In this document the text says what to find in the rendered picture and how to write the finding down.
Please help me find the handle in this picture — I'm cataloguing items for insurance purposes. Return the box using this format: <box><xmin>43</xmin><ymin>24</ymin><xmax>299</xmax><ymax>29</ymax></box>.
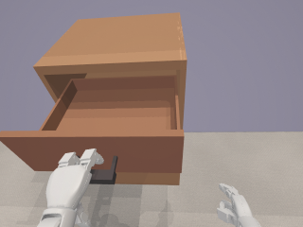
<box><xmin>77</xmin><ymin>155</ymin><xmax>118</xmax><ymax>184</ymax></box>

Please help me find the robot right hand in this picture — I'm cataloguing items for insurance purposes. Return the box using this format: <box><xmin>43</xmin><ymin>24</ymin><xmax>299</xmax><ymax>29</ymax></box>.
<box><xmin>217</xmin><ymin>183</ymin><xmax>253</xmax><ymax>227</ymax></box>

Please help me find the robot left hand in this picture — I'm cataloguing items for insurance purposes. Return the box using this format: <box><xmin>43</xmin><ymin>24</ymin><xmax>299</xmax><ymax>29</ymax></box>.
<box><xmin>45</xmin><ymin>148</ymin><xmax>104</xmax><ymax>227</ymax></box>

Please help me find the cabinet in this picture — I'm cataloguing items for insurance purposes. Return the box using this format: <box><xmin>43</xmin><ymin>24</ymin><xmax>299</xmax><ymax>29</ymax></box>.
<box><xmin>33</xmin><ymin>12</ymin><xmax>187</xmax><ymax>185</ymax></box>

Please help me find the right robot forearm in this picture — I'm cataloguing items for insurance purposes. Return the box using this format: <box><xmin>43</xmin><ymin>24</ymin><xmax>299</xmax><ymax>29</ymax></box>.
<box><xmin>237</xmin><ymin>216</ymin><xmax>261</xmax><ymax>227</ymax></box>

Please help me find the left robot forearm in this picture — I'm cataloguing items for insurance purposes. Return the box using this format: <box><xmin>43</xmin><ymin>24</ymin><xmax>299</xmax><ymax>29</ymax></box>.
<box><xmin>37</xmin><ymin>206</ymin><xmax>77</xmax><ymax>227</ymax></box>

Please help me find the drawer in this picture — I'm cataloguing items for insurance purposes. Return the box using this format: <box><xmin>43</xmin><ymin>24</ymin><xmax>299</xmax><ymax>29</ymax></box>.
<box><xmin>0</xmin><ymin>75</ymin><xmax>185</xmax><ymax>173</ymax></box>

